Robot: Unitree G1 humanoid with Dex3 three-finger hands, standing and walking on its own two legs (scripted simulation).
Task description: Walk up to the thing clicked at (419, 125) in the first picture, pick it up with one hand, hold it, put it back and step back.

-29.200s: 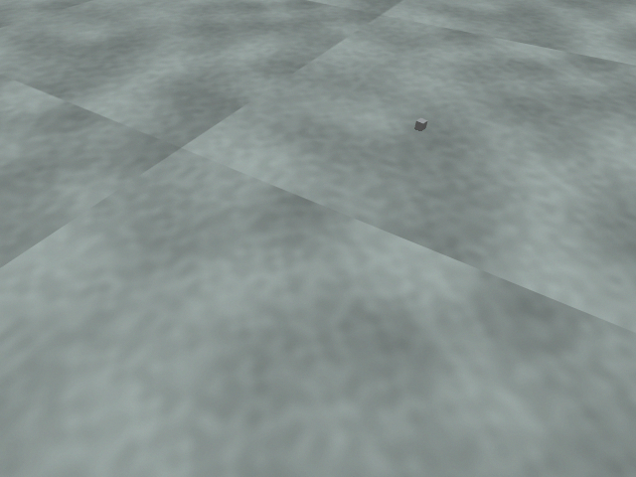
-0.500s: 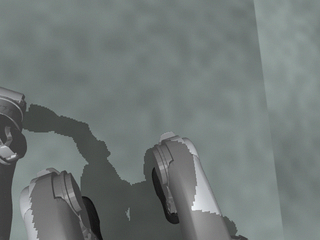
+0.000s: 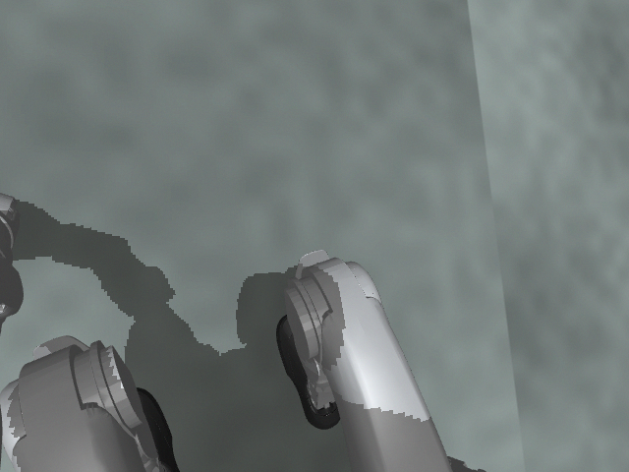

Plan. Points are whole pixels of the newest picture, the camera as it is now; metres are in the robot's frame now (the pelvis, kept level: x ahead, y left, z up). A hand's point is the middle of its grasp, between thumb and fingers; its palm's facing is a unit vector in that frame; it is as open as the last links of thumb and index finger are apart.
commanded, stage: rest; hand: left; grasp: from above
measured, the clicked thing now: out of the picture +0.48 +0.30 -0.25
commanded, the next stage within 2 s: open in 1.18 s
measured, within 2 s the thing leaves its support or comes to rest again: rests again in 0.64 s
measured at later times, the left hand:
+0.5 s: hand out of the picture +0.48 +0.27 -0.24, palm faces -0.18 -0.41 -0.89, open 5.1 cm
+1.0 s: hand out of the picture +0.48 +0.28 -0.25, palm faces -0.18 -0.42 -0.89, open 5.2 cm
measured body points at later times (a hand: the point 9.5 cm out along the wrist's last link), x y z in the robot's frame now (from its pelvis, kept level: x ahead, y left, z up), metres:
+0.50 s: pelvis +0.00 +0.00 +0.00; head +0.31 +0.07 +0.32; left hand +0.49 +0.29 -0.19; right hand -0.03 -0.25 -0.06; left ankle +0.07 +0.14 -0.29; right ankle +0.11 -0.13 -0.29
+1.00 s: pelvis +0.00 +0.01 +0.00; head +0.31 +0.08 +0.31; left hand +0.49 +0.29 -0.20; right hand -0.04 -0.24 -0.04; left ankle +0.07 +0.14 -0.29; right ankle +0.11 -0.13 -0.29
